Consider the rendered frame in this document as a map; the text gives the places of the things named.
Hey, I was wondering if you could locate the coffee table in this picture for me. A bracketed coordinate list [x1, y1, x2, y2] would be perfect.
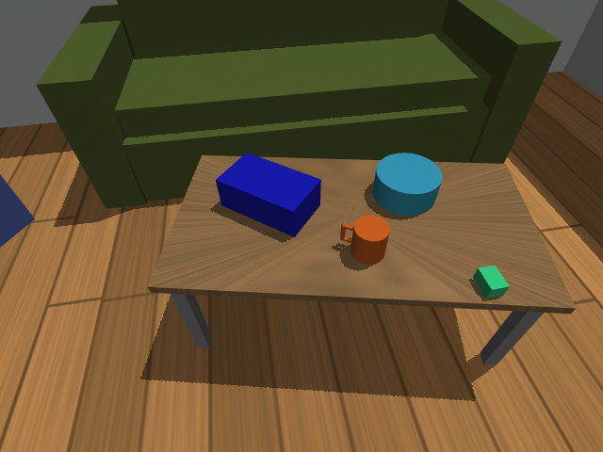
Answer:
[148, 155, 577, 365]

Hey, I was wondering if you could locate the sofa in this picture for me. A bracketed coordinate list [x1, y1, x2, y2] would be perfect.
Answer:
[37, 0, 562, 209]

